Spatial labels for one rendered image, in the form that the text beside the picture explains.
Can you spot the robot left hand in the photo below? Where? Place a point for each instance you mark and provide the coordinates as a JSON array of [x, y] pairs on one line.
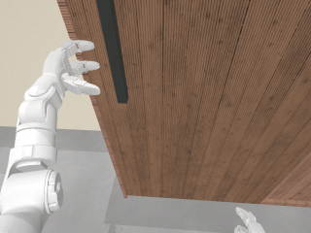
[[58, 66]]

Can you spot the handle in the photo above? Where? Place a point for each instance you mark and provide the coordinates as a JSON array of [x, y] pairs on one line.
[[108, 20]]

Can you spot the robot right hand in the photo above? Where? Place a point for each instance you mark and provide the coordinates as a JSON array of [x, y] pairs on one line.
[[250, 221]]

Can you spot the left robot forearm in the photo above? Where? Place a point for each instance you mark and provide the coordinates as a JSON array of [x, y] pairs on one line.
[[34, 148]]

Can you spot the wardrobe door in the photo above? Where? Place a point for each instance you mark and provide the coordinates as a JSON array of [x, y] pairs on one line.
[[219, 94], [296, 185]]

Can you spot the robot left upper arm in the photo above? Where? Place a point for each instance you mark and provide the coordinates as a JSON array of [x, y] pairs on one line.
[[28, 199]]

